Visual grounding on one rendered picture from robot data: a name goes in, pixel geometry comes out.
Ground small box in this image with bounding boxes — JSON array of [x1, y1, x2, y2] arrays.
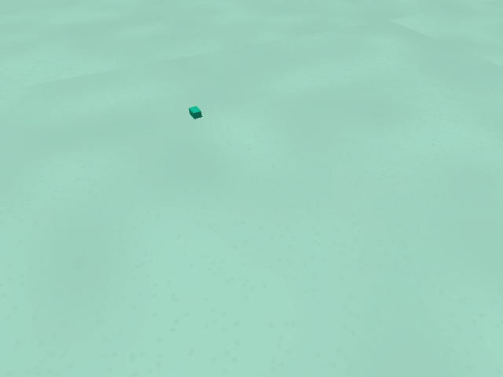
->
[[189, 106, 202, 119]]

